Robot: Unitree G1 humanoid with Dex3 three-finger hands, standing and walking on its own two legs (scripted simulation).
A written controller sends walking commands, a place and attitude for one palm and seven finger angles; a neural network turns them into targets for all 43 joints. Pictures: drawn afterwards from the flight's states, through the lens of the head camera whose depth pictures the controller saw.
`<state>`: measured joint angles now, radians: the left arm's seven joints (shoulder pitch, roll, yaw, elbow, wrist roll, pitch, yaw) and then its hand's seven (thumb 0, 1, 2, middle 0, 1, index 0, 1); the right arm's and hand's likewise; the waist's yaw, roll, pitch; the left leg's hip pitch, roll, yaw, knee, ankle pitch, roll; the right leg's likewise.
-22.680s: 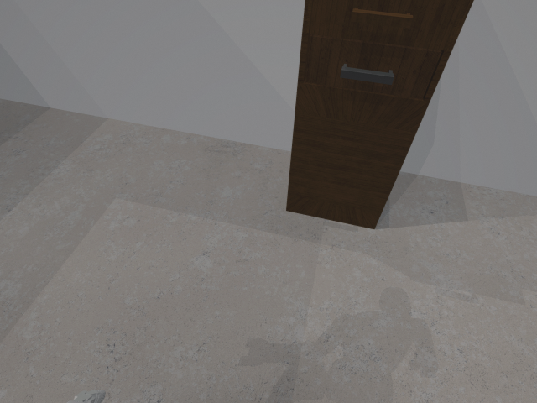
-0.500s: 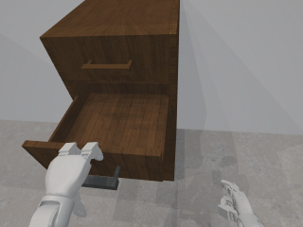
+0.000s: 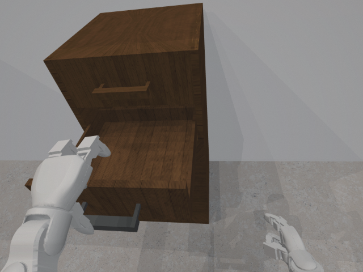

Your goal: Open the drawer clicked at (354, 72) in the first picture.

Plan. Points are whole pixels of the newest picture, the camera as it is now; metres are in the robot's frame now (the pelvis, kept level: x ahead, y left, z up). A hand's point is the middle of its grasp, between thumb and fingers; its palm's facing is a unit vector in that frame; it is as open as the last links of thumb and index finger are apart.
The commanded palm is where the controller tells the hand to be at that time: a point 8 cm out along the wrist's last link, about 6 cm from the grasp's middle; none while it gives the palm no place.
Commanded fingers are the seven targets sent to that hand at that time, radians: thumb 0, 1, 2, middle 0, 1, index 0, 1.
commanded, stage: lift the hand off the handle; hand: left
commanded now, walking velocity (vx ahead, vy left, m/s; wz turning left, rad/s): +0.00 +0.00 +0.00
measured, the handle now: (107, 214) +0.23 +0.24 -0.01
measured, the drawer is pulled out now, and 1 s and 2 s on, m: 0.30 0.30 0.30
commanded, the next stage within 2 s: draw the hand back to the body in 0.02 s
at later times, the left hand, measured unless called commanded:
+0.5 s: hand (72, 196) +0.19 +0.24 +0.14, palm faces +0.14 -0.06 -0.99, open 13.9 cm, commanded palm +0.15 +0.24 +0.19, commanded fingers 0.00 -0.50 0.30 -0.30 -1.20 -0.30 -1.20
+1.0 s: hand (71, 181) +0.20 +0.22 +0.18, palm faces +0.41 -0.83 -0.37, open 13.0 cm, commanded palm +0.14 +0.26 +0.19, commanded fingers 0.00 0.03 0.52 -0.26 -0.86 -0.26 -0.86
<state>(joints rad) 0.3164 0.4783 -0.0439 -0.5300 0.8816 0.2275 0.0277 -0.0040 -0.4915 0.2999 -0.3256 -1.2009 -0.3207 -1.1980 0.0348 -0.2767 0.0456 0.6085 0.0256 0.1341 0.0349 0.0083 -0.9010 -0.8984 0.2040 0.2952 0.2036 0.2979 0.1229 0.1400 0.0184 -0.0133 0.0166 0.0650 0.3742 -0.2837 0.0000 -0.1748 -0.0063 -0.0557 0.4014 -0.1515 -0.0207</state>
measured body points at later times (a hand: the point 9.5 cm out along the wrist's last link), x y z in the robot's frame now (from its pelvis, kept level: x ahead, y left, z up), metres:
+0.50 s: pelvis -0.01 -0.01 +0.00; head -0.01 -0.07 +0.45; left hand +0.18 +0.24 +0.20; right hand +0.23 -0.21 -0.10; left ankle -0.05 +0.11 -0.74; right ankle +0.05 -0.11 -0.74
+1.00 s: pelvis +0.01 +0.00 +0.00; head +0.00 -0.01 +0.45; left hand +0.17 +0.27 +0.20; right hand +0.21 -0.19 -0.08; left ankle -0.05 +0.12 -0.74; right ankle +0.05 -0.11 -0.74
